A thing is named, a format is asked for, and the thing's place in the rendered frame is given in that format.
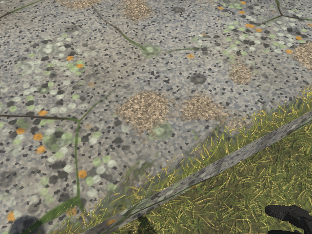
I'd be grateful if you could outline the robot right hand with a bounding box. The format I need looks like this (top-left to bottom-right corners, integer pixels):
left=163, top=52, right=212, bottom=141
left=264, top=205, right=312, bottom=234

